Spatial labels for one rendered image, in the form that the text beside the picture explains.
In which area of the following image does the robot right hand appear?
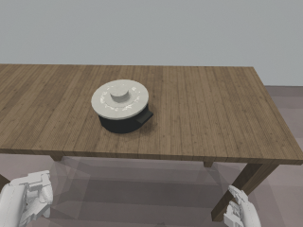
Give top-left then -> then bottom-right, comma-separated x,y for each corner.
223,184 -> 261,227

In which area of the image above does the robot left hand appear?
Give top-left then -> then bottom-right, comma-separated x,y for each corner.
0,170 -> 53,227

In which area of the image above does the knob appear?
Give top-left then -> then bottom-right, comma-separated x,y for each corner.
110,84 -> 129,100

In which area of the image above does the lid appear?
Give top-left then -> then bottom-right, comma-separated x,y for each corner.
91,79 -> 149,120

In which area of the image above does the table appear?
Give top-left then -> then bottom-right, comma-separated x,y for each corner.
0,63 -> 303,222

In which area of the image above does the pot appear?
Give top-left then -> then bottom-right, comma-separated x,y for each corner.
98,103 -> 153,134

